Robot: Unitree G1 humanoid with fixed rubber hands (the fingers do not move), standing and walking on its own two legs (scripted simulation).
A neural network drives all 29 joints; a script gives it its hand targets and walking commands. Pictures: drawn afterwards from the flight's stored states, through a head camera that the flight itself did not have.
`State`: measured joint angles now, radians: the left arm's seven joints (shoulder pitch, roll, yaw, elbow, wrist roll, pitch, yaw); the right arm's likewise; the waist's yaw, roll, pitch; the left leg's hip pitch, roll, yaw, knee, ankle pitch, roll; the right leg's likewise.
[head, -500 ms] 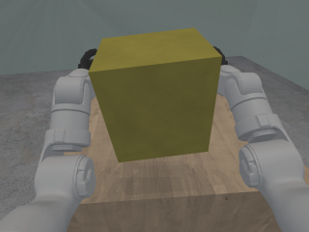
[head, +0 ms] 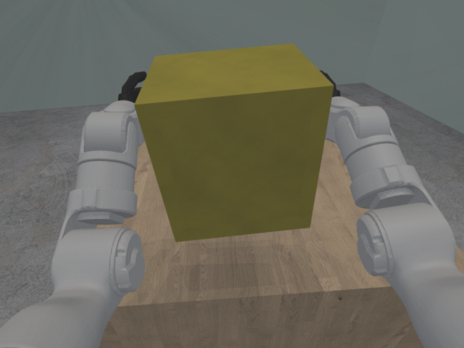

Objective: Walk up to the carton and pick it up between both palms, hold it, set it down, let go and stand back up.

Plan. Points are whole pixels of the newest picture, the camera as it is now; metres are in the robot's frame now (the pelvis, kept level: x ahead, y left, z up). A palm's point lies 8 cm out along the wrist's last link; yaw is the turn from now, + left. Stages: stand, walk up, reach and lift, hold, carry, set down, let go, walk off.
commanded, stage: hold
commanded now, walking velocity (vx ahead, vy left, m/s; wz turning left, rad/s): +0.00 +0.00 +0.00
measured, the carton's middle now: (233, 143) +0.37 -0.01 +0.24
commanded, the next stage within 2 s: none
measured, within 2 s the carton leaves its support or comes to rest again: neither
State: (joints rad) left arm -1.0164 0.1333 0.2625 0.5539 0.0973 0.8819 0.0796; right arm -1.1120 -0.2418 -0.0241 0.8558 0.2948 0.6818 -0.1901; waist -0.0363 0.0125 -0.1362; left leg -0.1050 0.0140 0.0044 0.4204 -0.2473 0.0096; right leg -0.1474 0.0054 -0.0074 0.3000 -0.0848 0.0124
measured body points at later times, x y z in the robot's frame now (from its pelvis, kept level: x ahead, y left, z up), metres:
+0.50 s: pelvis -0.01 +0.00 +0.00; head -0.09 +0.01 +0.44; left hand +0.38 +0.16 +0.30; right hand +0.39 -0.17 +0.30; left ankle -0.01 +0.11 -0.75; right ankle +0.05 -0.13 -0.75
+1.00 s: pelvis +0.00 +0.00 +0.00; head -0.08 +0.01 +0.44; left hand +0.40 +0.16 +0.29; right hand +0.40 -0.16 +0.29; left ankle -0.01 +0.11 -0.74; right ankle +0.05 -0.13 -0.75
